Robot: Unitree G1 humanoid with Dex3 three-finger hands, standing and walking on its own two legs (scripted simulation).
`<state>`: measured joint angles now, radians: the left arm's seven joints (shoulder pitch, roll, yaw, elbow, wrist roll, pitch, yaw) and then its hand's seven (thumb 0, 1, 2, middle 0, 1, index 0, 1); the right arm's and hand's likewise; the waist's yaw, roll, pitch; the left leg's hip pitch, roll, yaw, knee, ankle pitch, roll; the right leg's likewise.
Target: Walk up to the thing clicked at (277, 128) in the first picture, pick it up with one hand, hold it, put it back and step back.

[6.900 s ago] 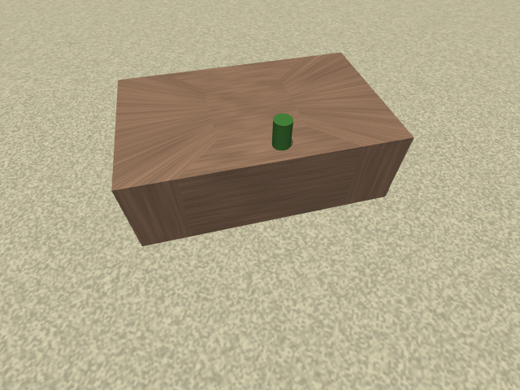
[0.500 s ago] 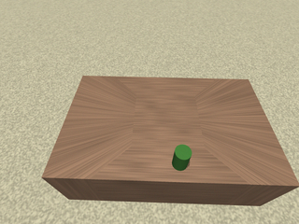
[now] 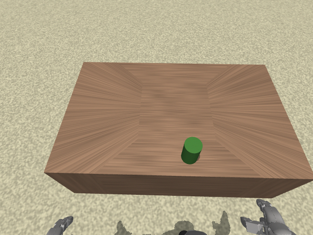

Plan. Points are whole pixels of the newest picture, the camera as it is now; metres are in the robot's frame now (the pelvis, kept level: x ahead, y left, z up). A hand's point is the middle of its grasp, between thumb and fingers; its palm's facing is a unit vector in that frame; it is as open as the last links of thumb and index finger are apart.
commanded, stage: go down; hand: right
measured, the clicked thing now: (191, 151) +0.46 -0.14 -0.32
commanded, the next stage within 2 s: none
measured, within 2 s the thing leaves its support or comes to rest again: neither
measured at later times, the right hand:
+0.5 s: hand (253, 218) +0.17 -0.26 -0.14, palm faces +0.04 +0.94 -0.33, open 17.1 cm
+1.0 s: hand (256, 219) +0.17 -0.27 -0.14, palm faces +0.04 +0.95 -0.32, open 17.2 cm
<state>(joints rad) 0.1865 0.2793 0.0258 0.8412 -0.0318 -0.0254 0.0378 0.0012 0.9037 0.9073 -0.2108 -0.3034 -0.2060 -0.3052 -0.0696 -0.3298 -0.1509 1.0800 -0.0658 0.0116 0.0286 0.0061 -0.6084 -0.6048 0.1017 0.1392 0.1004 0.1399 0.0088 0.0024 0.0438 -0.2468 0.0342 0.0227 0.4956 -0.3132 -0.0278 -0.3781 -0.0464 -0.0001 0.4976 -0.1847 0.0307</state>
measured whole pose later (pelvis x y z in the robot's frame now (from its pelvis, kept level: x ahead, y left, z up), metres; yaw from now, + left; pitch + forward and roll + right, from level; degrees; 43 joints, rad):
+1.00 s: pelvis +0.02 +0.00 -0.04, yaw -1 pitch +12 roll +2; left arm 0.25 0.25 0.00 0.58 -0.03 -0.13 0.13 0.01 0.90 0.89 -0.20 -0.30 -0.20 -0.30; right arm 0.31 -0.38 -0.19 0.27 -0.01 0.45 0.13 -0.01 0.47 -0.05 0.06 0.04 0.06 0.04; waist 0.03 -0.03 -0.12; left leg -0.53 0.01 0.05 0.86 -0.53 -0.03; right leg -0.71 -0.07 0.05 0.92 -0.42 0.04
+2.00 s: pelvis +0.00 +0.00 -0.04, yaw +0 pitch +12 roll +3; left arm 0.30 0.28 -0.01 0.67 -0.01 -0.18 0.16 0.01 0.89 0.89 -0.21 -0.30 -0.20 -0.30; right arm -0.17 -0.54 -0.40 0.68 0.09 0.18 0.36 -0.01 0.58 -0.05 0.05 0.05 0.05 0.05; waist 0.07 -0.03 -0.08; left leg -0.57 0.01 0.04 0.86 -0.49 -0.03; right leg -0.74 -0.07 0.04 0.92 -0.38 0.03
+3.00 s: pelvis +0.00 -0.02 -0.05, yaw +2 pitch +17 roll +3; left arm 0.34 0.30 -0.04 0.67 0.00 -0.09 0.04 0.00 0.92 0.88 -0.21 -0.31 -0.21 -0.30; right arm -0.56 -0.71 -0.52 1.15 0.10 -0.25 0.52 -0.02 0.60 -0.05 0.03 0.05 0.04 0.05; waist 0.10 0.01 -0.09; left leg -0.70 0.00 0.02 0.88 -0.48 -0.04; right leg -0.87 -0.08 0.03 0.95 -0.38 0.02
